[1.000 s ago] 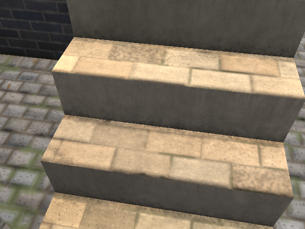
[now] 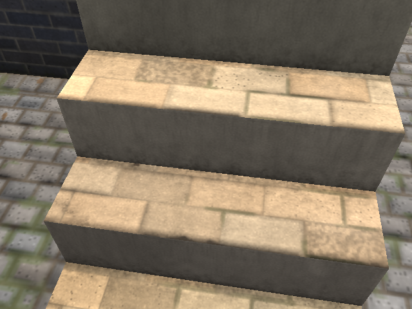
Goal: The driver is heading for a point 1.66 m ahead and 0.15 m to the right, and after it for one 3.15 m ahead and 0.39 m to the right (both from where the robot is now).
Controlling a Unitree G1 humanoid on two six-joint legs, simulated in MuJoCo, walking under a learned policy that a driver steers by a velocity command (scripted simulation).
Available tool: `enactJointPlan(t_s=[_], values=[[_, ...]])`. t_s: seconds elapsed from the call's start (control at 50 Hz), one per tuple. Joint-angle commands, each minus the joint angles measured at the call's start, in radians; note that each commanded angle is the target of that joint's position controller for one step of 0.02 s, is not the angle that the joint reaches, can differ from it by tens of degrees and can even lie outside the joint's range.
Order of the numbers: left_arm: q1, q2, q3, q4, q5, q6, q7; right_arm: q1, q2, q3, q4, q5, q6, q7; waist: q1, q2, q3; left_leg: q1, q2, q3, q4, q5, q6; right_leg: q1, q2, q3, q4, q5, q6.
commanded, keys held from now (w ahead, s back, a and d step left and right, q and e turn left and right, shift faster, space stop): w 1.00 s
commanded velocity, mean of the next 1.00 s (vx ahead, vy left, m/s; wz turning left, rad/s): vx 0.50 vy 0.00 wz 0.00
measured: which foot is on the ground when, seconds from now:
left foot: down 0.00-1.00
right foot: down 0.00-1.00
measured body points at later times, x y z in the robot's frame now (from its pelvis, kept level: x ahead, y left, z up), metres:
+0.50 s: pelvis +0.00 -0.01 +0.00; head +0.00 -0.01 +0.45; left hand +0.15 +0.25 -0.12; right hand +0.15 -0.27 -0.12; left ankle -0.03 +0.11 -0.75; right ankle -0.03 -0.10 -0.75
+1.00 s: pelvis +0.00 -0.02 +0.00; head +0.01 -0.02 +0.45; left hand +0.16 +0.25 -0.12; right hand +0.14 -0.28 -0.12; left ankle -0.03 +0.11 -0.75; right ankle -0.03 -0.10 -0.75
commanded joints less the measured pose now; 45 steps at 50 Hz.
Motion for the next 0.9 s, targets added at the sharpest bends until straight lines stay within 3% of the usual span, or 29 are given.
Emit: enactJointPlan(t_s=[0.02,0.9], values=[[-0.073,0.124,0.018,-0.051,0.000,-0.012,0.000,-0.071,-0.120,-0.020,-0.058,0.000,-0.012,0.000,0.000,-0.003,-0.075,0.017,0.145,-0.094,-0.001,0.218,-0.006,0.020,-0.167,0.102,0.014,0.293,-0.003],[-0.095,0.153,0.014,-0.061,-0.004,-0.016,0.001,-0.065,-0.132,-0.019,-0.049,0.002,-0.011,0.001,-0.004,0.001,-0.079,0.038,0.155,-0.090,0.000,0.217,-0.011,0.014,-0.164,0.123,0.008,0.303,-0.007]])
Keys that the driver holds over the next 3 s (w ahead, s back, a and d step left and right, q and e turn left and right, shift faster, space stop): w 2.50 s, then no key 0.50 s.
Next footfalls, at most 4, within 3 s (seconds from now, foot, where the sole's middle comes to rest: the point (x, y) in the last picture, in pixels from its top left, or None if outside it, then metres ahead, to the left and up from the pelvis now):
none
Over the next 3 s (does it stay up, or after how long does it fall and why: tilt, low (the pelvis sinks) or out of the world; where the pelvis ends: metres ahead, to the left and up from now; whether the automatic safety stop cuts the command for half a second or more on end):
stays up -0.01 -0.02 0.00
